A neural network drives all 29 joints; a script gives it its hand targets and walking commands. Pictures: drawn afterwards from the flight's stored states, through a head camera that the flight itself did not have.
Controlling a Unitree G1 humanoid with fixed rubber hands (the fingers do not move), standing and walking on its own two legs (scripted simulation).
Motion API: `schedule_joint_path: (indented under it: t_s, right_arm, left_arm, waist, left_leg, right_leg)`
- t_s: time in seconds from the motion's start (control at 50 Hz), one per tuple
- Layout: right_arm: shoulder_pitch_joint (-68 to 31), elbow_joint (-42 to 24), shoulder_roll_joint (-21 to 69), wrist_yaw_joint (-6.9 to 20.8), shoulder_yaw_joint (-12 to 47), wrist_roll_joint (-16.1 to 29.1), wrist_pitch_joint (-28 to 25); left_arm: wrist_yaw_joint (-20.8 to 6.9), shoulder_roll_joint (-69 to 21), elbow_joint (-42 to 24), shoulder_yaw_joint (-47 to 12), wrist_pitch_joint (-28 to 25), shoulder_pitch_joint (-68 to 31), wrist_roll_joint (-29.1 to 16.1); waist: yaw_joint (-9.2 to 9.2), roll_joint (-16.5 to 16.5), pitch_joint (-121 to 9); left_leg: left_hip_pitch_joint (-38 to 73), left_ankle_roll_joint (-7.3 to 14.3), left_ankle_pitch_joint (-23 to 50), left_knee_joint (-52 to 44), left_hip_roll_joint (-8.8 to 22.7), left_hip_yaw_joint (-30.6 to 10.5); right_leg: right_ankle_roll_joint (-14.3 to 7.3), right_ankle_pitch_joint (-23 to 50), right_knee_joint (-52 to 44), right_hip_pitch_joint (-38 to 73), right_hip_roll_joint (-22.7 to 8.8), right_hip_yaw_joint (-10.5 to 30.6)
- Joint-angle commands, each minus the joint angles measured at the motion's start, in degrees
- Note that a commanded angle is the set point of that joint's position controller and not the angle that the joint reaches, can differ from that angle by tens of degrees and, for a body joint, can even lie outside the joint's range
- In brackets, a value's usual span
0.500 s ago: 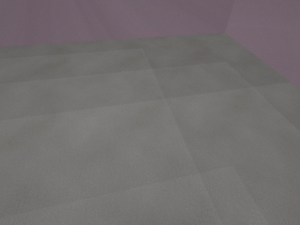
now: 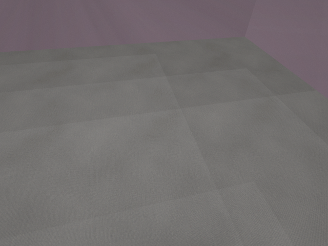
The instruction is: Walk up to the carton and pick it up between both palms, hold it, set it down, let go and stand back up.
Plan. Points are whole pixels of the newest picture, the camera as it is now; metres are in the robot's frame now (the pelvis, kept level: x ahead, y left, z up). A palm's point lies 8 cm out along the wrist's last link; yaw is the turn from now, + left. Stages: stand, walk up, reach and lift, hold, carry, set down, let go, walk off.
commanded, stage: stand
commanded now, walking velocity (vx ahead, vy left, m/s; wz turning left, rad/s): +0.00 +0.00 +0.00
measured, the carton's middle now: out of the picture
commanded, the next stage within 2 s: walk up in 0.82 s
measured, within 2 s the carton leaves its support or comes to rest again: neither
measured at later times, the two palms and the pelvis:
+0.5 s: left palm out of the picture -0.02 +0.21 -0.15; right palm out of the picture -0.02 -0.20 -0.15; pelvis +0.01 +0.01 +0.00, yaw +0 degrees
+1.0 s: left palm out of the picture -0.03 +0.21 -0.15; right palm out of the picture -0.03 -0.21 -0.15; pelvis +0.00 +0.00 +0.00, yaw +0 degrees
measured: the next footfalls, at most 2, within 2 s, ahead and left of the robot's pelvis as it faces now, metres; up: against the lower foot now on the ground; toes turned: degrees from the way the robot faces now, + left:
left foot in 1.38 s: -0.06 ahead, +0.24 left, +0.00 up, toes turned +14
right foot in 1.70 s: -0.02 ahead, +0.08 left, +0.00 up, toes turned +26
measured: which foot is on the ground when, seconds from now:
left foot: down 0.00-1.00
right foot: down 0.00-1.00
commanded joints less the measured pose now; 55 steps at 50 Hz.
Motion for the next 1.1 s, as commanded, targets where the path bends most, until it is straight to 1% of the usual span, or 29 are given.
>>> schedule_joint_path:
  t_s: [0.0,0.08,0.1,0.12,0.18,0.22,0.32,0.36,0.38,0.42,0.46,0.52,0.54,0.58,0.64,0.66,0.7,0.72,0.74,0.78,0.84,0.9,0.96,0.98,1.0,1.02,1.04,1.06,1.08]
  right_arm:
    - [2.95,-0.33,-4.65,-0.24,-0.98,-0.17,-0.22]
    - [4.02,-0.21,-4.7,-0.09,-1.27,0.27,-0.77]
    - [1.72,-0.49,-4.09,0.0,-1.39,0.13,-0.85]
    - [0.88,-0.71,-5.29,-0.14,-1.56,-0.1,-0.65]
    - [4.16,0.51,-3.43,-0.53,-1.2,-0.25,-0.25]
    - [3.68,0.15,-3.98,-0.12,-0.97,-0.21,-0.72]
    - [2.65,0.57,-2.56,-0.93,-0.54,0.06,-1.41]
    - [3.53,1.4,-4.59,-0.67,-1.51,0.06,-0.7]
    - [3.16,1.73,-4.32,-0.96,-1.06,0.17,-0.94]
    - [4.78,1.64,-2.54,-0.71,-0.66,0.03,-0.75]
    - [4.32,2.13,-0.76,-0.75,-0.01,-0.06,-0.82]
    - [4.18,1.43,-3.27,-1.13,-0.67,-0.06,-0.78]
    - [4.29,1.71,-4.38,-1.2,-1.22,0.11,-0.41]
    - [4.01,1.76,-3.21,-0.55,-1.18,0.4,-0.48]
    - [5.12,1.45,-3.02,-0.54,-1.17,0.31,-0.79]
    - [3.22,1.08,-3.46,-0.85,-1.2,0.09,-0.61]
    - [4.31,1.61,-0.49,-0.65,-0.44,0.06,-0.7]
    - [2.52,1.59,-1.84,-0.5,-0.86,0.08,-1.09]
    - [2.05,1.5,-1.88,-0.72,-1.02,0.14,-1.16]
    - [4.24,1.9,-3.73,-0.93,-1.19,0.06,-1.21]
    - [4.75,2.52,-4.16,-0.43,-1.66,-0.07,-0.75]
    - [4.05,1.84,-3.27,-0.42,-1.8,0.2,-0.51]
    - [5.57,2.21,-1.3,-0.46,-0.6,0.29,-0.78]
    - [5.91,2.38,-1.81,-0.73,-0.73,0.2,-0.65]
    - [-4.5,-4.01,-14.05,-1.07,-4.74,-0.26,-1.16]
    - [-4.23,-4.98,-15.42,-1.15,-5.19,-0.19,-1.19]
    - [-4.83,-6.11,-13.94,-1.06,-5.6,-0.33,-0.73]
    - [-6.63,-7.91,-13.45,-0.84,-6.33,-1.1,-0.1]
    - [-5.77,-8.6,-11.0,-0.69,-6.3,-1.37,0.7]
  left_arm:
    - [0.06,0.49,0.17,-0.39,-0.23,4.28,0.02]
    - [0.75,4.96,1.14,0.8,-0.61,3.7,0.15]
    - [0.63,3.74,1.2,0.45,-0.96,4.31,0.14]
    - [0.86,4.13,0.72,0.51,-1.01,2.58,0.37]
    - [0.66,1.24,2.15,-0.18,-0.68,5.15,0.01]
    - [0.51,1.71,1.9,0.06,-0.94,5.02,-0.01]
    - [0.81,3.17,2.89,0.81,-1.34,7.25,0.26]
    - [0.5,-0.73,2.19,-0.37,-1.65,4.23,-0.12]
    - [0.58,3.33,2.27,0.68,-1.1,4.65,0.05]
    - [0.57,-1.06,4.09,-0.35,-0.48,6.43,0.16]
    - [0.71,-0.05,4.1,0.1,-0.3,6.95,-0.12]
    - [0.61,0.93,3.42,0.5,-0.65,4.81,0.02]
    - [0.67,2.7,3.79,0.78,-0.84,6.18,0.24]
    - [0.21,-1.95,4.24,-0.61,-0.77,4.63,0.14]
    - [0.41,0.26,4.23,0.13,-0.82,4.47,-0.16]
    - [0.25,0.5,4.47,0.1,-1.13,5.13,0.21]
    - [0.59,0.58,4.1,0.49,-1.01,4.28,0.0]
    - [0.72,0.83,3.99,0.46,-1.05,5.14,-0.29]
    - [0.77,1.91,4.49,0.59,-1.29,5.65,0.02]
    - [0.9,1.59,4.35,0.7,-1.24,5.9,0.04]
    - [0.51,1.71,4.68,0.71,-0.61,4.39,0.42]
    - [0.9,-0.63,5.57,-0.14,-0.32,6.23,0.15]
    - [0.67,2.76,4.55,1.08,-1.08,5.01,0.38]
    - [0.33,0.38,4.56,0.14,-1.42,6.68,0.08]
    - [1.63,11.05,-1.63,3.81,-1.92,-5.08,0.44]
    - [2.02,11.98,-2.65,3.98,-2.02,-5.9,0.25]
    - [2.47,12.16,-2.6,4.33,-1.55,-2.47,0.35]
    - [2.93,11.82,-2.68,4.37,-0.96,0.36,0.37]
    - [3.42,13.67,-3.88,4.93,-0.76,-1.86,0.77]
  waist:
    - [-0.02,3.36,7.87]
    - [-1.02,-4.01,2.87]
    - [0.07,-2.83,1.56]
    - [-0.36,0.75,5.4]
    - [-0.45,-1.17,5.03]
    - [-0.67,4.42,1.53]
    - [0.73,-1.99,3.03]
    - [-0.15,1.36,4.38]
    - [0.35,0.25,5.53]
    - [-0.24,-1.0,5.88]
    - [0.24,3.95,4.7]
    - [0.21,1.88,2.83]
    - [0.21,3.3,6.89]
    - [-0.58,-2.54,4.89]
    - [-0.55,-2.31,2.91]
    - [0.51,-1.64,6.35]
    - [-0.06,-1.2,2.09]
    - [0.59,1.87,0.18]
    - [0.46,-1.1,2.18]
    - [0.27,4.66,2.64]
    - [-0.1,-0.41,4.73]
    - [-0.15,1.05,7.23]
    - [-0.08,-1.04,1.92]
    - [0.37,1.15,4.06]
    - [-0.97,1.05,6.52]
    - [-0.85,0.6,2.11]
    - [0.82,-1.29,-0.9]
    - [3.03,-4.54,-1.72]
    - [2.92,-12.04,-0.58]
  left_leg:
    - [-4.05,2.24,-6.57,-6.61,4.26,-5.08]
    - [-2.83,2.41,-2.69,-5.16,3.82,-4.93]
    - [0.29,2.42,0.11,-4.47,3.59,-4.45]
    - [-1.43,2.09,-0.36,-5.21,3.66,-4.67]
    - [-1.73,2.11,-0.9,-5.11,3.7,-4.41]
    - [-1.87,1.91,-0.72,-5.66,3.96,-3.96]
    - [0.44,2.6,4.98,-4.76,5.1,-4.65]
    - [-2.38,2.32,3.65,-4.69,4.0,-4.02]
    - [-3.92,2.25,2.9,-6.3,4.51,-5.06]
    - [-1.57,2.27,1.66,-5.84,4.69,-5.2]
    - [-2.01,2.21,2.74,-5.83,4.62,-4.82]
    - [0.1,2.64,2.67,-6.81,4.6,-5.34]
    - [-1.57,2.07,-0.87,-7.32,4.45,-5.02]
    - [-1.3,2.42,1.46,-5.73,4.25,-5.2]
    - [0.26,2.07,-0.29,-6.35,4.35,-4.91]
    - [-1.32,2.0,1.79,-5.51,4.06,-4.13]
    - [-1.74,2.24,3.02,-5.98,4.58,-4.37]
    - [-0.04,1.99,3.07,-5.39,4.11,-3.85]
    - [0.67,1.81,3.41,-5.11,3.67,-3.37]
    - [-0.15,2.21,5.04,-5.98,4.62,-3.55]
    - [-3.7,1.45,-2.68,-7.03,3.83,-4.43]
    - [-1.0,1.54,-2.7,-6.25,3.92,-4.12]
    - [-1.0,2.24,1.63,-5.81,4.45,-4.67]
    - [-0.78,2.28,3.69,-5.54,3.93,-4.05]
    - [-8.71,2.35,15.12,2.27,2.52,-6.82]
    - [-11.09,2.37,19.86,6.26,2.76,-6.19]
    - [-11.14,2.2,20.66,11.97,2.07,-5.18]
    - [-13.02,0.75,11.64,20.89,-1.17,-2.68]
    - [-15.56,-1.27,-14.61,33.57,-2.16,-0.83]
  right_leg:
    - [-1.85,-4.55,-6.57,-5.78,-3.94,4.37]
    - [-1.58,-4.32,-7.46,-3.29,-4.1,3.62]
    - [-2.05,-4.25,-8.08,-4.66,-4.41,4.99]
    - [-1.69,-2.92,-7.19,-7.36,-3.76,4.08]
    - [-1.64,-3.29,-7.44,-5.9,-3.79,4.63]
    - [-1.79,-0.08,-6.09,-1.16,-4.17,4.33]
    - [-1.3,4.09,-5.82,-2.16,-3.95,2.98]
    - [-1.82,3.03,-5.25,-1.51,-4.96,3.84]
    - [-1.99,3.48,-5.01,-1.68,-4.23,3.61]
    - [-1.28,2.51,-4.77,-3.32,-3.51,2.65]
    - [-1.39,2.47,-5.31,-1.35,-4.05,3.46]
    - [-1.37,3.15,-4.39,-1.61,-3.77,2.73]
    - [-0.47,1.49,-5.33,-4.41,-3.52,3.05]
    - [-0.83,2.09,-5.67,-3.65,-3.9,2.7]
    - [-1.16,0.04,-6.09,-3.73,-3.2,2.96]
    - [-1.23,0.71,-6.46,-4.29,-3.91,3.34]
    - [-1.19,3.7,-4.8,0.73,-4.15,2.8]
    - [-1.58,3.02,-5.75,-0.09,-4.83,4.04]
    - [-1.44,0.95,-6.67,-1.68,-4.65,4.45]
    - [-1.65,5.17,-5.43,-0.61,-4.95,3.88]
    - [-1.06,-1.8,-5.6,-1.46,-3.46,2.61]
    - [-0.8,-4.46,-7.45,-7.08,-3.88,3.18]
    - [-1.13,1.46,-6.27,-0.54,-4.13,3.26]
    - [-1.08,4.24,-5.65,-2.3,-4.83,3.81]
    - [-3.69,10.49,1.59,-0.46,-6.53,1.3]
    - [-6.27,15.35,3.43,4.65,-8.43,2.46]
    - [-8.75,17.45,3.2,6.11,-11.61,5.65]
    - [-12.2,19.4,-1.46,4.39,-16.94,10.33]
    - [-18.15,21.09,-6.69,0.86,-25.89,15.57]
